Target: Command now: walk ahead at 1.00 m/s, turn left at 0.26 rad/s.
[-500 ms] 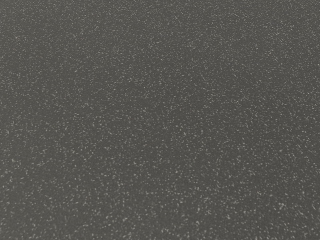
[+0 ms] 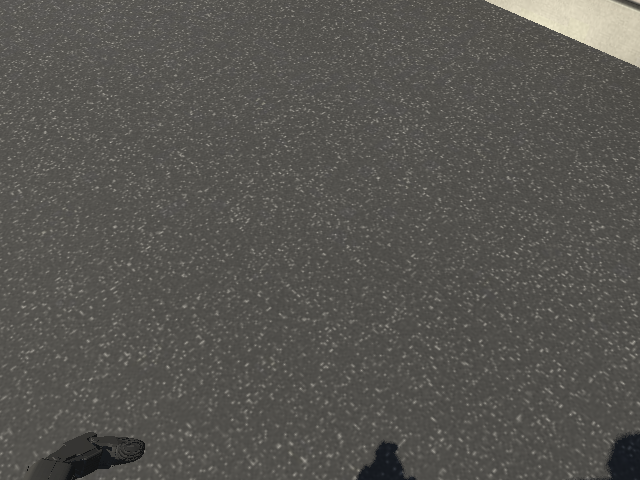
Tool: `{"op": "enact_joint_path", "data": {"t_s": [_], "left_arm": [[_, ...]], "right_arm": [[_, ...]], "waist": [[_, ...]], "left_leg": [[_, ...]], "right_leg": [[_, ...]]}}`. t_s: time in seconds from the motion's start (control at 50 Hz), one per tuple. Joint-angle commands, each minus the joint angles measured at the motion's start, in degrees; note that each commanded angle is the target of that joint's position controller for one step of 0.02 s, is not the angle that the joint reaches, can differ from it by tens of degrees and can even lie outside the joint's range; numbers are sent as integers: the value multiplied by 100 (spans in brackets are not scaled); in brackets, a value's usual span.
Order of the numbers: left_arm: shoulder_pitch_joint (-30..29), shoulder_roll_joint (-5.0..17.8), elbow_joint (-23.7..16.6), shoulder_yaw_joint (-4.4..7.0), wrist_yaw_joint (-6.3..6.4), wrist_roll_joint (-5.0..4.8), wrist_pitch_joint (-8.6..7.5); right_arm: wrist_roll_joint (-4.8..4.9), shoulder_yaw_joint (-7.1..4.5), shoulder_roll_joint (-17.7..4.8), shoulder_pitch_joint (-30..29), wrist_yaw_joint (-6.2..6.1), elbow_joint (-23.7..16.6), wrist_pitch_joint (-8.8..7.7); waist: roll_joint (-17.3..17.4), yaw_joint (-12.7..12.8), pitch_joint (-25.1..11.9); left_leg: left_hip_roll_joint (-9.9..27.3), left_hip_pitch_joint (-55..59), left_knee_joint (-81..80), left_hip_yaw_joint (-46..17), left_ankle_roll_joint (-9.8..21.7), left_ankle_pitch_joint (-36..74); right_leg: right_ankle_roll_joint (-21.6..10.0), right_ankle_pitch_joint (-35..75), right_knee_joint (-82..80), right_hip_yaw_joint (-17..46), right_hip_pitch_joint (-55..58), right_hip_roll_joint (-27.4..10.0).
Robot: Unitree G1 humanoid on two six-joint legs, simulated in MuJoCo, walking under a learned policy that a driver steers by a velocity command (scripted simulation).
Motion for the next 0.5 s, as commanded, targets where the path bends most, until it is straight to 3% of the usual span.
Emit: {"op": "enact_joint_path", "data": {"t_s": [0.02,0.06,0.1,0.12,0.14,0.16,0.18,0.2,0.22,0.24,0.26,0.3,0.32,0.34,0.4,0.44,0.46,0.5], "left_arm": [[-463,45,-662,-175,-144,-88,-121],[-426,159,-592,-143,-148,-182,-120],[-232,378,-488,-33,-18,-183,-117],[222,497,-320,50,74,-134,-135],[1030,619,-69,144,173,-67,-157],[1962,958,38,288,310,42,-196],[2458,1349,63,380,400,189,-200],[2203,1328,23,418,418,34,-125],[1673,805,27,329,412,-51,-122],[1468,460,77,267,380,-105,-164],[1371,309,134,240,364,-87,-197],[1497,158,370,212,354,-194,-301],[1599,72,492,201,330,-245,-355],[1677,53,592,205,317,-286,-394],[1524,2,729,197,316,-280,-472],[1454,106,795,215,349,-276,-473],[1567,339,818,247,350,-275,-491],[1845,615,906,310,392,-281,-449]], "right_arm": [[40,-145,-715,-763,30,-540,-163],[118,-234,-1009,-675,107,-522,-184],[158,-228,-1032,-474,144,-437,-173],[160,-234,-1075,-354,146,-368,-159],[173,-248,-1112,-306,141,-337,-145],[193,-192,-895,-434,139,-427,-173],[262,-8,0,-162,78,-653,-166],[290,-33,-273,-139,56,-804,-78],[174,-64,-408,-588,49,-787,16],[98,-52,-358,-891,106,-775,68],[72,-55,-289,-973,161,-734,131],[-18,-26,-67,-1074,259,-804,304],[-29,-12,3,-1329,288,-915,372],[-51,11,56,-1586,327,-1048,416],[-37,88,69,-2285,441,-1431,415],[15,143,24,-2605,534,-1480,417],[-8,209,109,-2824,575,-1654,399],[-33,180,-89,-2819,555,-1590,389]], "waist": [[575,551,524],[597,561,431],[486,643,244],[338,854,-120],[220,1231,-638],[-32,1702,-1169],[-1156,1453,-1815],[-1289,1255,-1867],[-665,1045,-887],[-311,969,-353],[-259,813,-134],[-462,567,172],[-347,529,295],[-335,507,345],[-327,346,546],[-45,358,573],[-117,323,761],[-95,251,555]], "left_leg": [[1035,-1215,-1706,-1457,1017,514],[1179,-1571,-1933,-1427,986,1228],[1221,-976,-1303,-1294,847,2396],[1042,-690,-351,-1072,743,3350],[768,-932,980,-896,645,3625],[420,-1897,2717,-716,524,2585],[61,-3072,4661,-460,478,-1163],[87,-3625,5493,-452,550,-827],[452,-3947,5578,-384,553,-296],[631,-3919,5359,-325,504,-32],[737,-3749,5219,-317,435,38],[939,-3647,5023,-311,334,56],[991,-3842,4982,-276,326,81],[1023,-4036,4952,-223,310,224],[980,-3938,4196,51,352,1110],[712,-3202,3194,582,480,1698],[708,-2833,2593,762,601,1802],[194,-2176,2177,1235,814,1750]], "right_leg": [[250,849,-1740,-141,676,-197],[236,1280,-2047,-383,1865,29],[173,1223,-2448,-352,2278,112],[108,957,-2667,-397,2841,261],[51,689,-2706,-434,3886,285],[-89,-372,-2858,462,5067,-655],[-281,-2642,-3645,2936,5872,-2392],[-590,-3391,-4562,4585,5396,-2656],[-583,-3041,-4537,3667,4732,-2343],[-560,-1873,-4500,2693,4133,-2062],[-464,-989,-4586,2032,3738,-1822],[-380,-31,-4795,1150,3264,-1652],[-340,624,-4843,781,3317,-1614],[-342,1028,-4951,476,3358,-1614],[-152,2237,-5167,-753,3120,-1265],[29,2690,-5391,-1514,2918,-870],[51,3490,-5335,-1668,2789,-1051],[152,6039,-4738,-1833,3341,-1078]]}}
Keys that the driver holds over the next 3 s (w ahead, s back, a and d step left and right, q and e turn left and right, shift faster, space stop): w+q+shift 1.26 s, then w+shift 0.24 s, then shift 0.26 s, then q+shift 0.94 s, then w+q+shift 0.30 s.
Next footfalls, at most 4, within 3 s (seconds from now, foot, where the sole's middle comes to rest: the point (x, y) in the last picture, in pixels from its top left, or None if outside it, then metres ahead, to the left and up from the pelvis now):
0.16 right None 0.32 -0.13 -0.78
0.58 left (232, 399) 0.69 0.17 -0.78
1.00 right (195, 251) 1.12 0.28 -0.78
1.46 left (21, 263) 1.12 0.73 -0.78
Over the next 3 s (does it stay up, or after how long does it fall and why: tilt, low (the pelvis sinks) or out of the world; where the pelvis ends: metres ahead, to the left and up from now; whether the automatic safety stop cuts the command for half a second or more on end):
stays up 1.20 0.99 0.01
